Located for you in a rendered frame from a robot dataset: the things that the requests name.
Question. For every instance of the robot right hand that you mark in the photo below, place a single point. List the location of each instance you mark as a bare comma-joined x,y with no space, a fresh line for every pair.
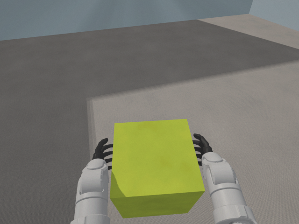
204,146

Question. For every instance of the left robot forearm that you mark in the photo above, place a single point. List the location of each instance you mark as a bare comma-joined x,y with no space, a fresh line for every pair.
92,194

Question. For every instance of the right robot forearm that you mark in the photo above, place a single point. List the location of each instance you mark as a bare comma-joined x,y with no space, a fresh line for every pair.
225,191

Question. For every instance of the carton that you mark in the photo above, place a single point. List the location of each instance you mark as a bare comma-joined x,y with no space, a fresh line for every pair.
155,170

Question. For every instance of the robot left hand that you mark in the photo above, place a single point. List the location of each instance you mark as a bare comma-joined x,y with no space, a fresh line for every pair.
99,151

